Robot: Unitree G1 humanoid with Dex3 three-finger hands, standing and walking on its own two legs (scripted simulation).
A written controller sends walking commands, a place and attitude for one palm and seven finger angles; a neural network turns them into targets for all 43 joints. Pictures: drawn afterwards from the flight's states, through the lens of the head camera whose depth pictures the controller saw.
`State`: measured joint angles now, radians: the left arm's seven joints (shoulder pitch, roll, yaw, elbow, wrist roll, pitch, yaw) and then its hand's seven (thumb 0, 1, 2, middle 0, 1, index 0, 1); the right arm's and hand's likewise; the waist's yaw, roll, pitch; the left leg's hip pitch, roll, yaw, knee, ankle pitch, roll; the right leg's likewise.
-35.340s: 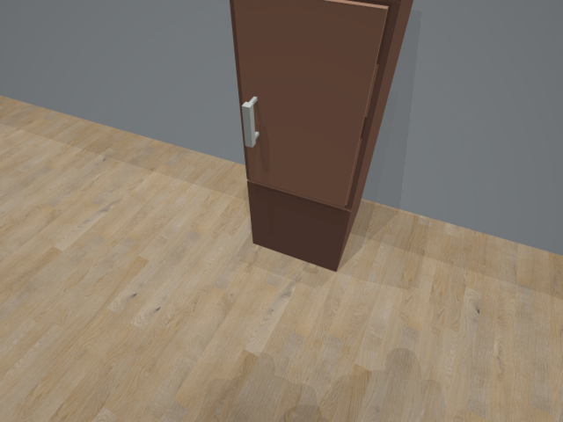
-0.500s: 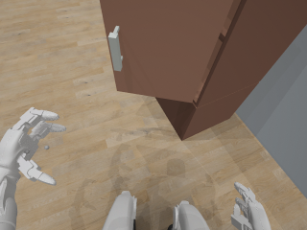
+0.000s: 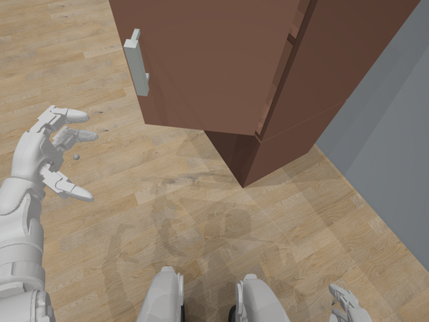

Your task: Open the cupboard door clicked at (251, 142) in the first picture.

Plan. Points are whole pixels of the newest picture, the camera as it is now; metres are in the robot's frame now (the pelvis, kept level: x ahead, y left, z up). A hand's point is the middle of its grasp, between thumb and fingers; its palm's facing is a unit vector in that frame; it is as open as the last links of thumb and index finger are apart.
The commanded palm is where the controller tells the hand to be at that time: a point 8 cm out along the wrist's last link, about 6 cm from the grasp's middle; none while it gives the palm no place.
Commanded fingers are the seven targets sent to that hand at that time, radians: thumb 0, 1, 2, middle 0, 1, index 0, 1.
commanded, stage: move the hooked fingers beside the handle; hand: left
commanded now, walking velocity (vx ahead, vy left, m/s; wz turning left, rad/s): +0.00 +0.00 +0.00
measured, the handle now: (139, 63) +0.63 +0.18 +0.04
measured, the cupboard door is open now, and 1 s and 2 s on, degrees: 54 54 54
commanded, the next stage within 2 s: none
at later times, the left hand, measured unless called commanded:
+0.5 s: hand (94, 111) +0.49 +0.24 +0.05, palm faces -0.07 -1.00 -0.03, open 14.0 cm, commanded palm +0.48 +0.29 +0.04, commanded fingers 0.00 -0.50 0.30 -0.30 -1.20 -0.30 -1.20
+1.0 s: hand (108, 76) +0.58 +0.24 +0.05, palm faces -0.07 -1.00 -0.03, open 14.0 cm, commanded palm +0.59 +0.25 +0.04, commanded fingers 0.00 -0.50 0.30 -0.30 -1.20 -0.30 -1.20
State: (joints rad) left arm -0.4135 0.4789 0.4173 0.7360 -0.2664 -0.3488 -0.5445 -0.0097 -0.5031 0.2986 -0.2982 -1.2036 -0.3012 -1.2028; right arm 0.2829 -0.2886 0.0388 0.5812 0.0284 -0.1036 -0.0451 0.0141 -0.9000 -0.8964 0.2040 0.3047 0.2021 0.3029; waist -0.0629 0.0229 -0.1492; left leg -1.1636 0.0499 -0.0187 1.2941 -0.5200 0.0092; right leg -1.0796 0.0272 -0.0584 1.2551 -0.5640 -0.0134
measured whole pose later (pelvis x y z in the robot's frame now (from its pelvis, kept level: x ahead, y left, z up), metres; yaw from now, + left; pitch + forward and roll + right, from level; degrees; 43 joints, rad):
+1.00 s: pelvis -0.01 +0.01 -0.04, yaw -4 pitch +33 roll -8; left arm -1.23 0.86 0.47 1.29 0.00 -0.29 -0.43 -0.01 -0.50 0.30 -0.30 -1.20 -0.30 -1.20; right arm 0.35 -0.29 0.12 0.60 -0.02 0.03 -0.03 0.01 -0.90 -0.90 0.20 0.30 0.20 0.30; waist -0.28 0.05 -0.11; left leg -1.50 0.08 -0.06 1.45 -0.53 0.03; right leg -1.38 0.06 -0.09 1.35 -0.55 0.00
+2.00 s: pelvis -0.01 +0.00 -0.03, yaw -4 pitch +33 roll -7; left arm -1.17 0.84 0.49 1.24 -0.03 -0.29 -0.47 -0.01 -0.50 0.30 -0.30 -1.20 -0.30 -1.20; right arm 0.33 -0.27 0.12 0.62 -0.02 0.06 -0.01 0.01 -0.90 -0.90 0.20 0.30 0.20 0.30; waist -0.24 0.05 -0.10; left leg -1.47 0.08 -0.07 1.43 -0.54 0.01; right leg -1.36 0.07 -0.10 1.33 -0.56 -0.01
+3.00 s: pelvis +0.01 +0.01 -0.02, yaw -3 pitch +33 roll -8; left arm -1.12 0.73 0.43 1.18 -0.04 -0.29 -0.35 -0.01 -0.50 0.30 -0.30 -1.20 -0.22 -1.18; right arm 0.36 -0.26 0.09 0.64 -0.04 0.05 0.01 0.00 -0.90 -0.90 0.20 0.30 0.20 0.30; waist -0.24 0.05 -0.11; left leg -1.43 0.07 -0.07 1.39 -0.54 0.02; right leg -1.31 0.06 -0.10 1.29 -0.56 0.00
